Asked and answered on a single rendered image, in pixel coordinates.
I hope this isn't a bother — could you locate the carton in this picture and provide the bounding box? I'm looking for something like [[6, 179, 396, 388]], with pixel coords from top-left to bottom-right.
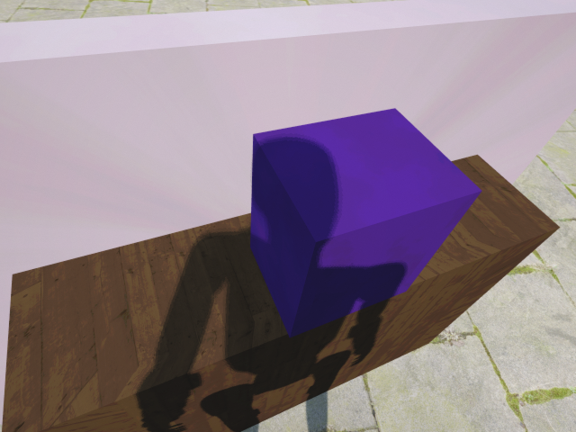
[[250, 108, 482, 338]]

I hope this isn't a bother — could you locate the pedestal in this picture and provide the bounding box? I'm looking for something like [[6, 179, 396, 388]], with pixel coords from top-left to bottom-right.
[[2, 155, 560, 432]]

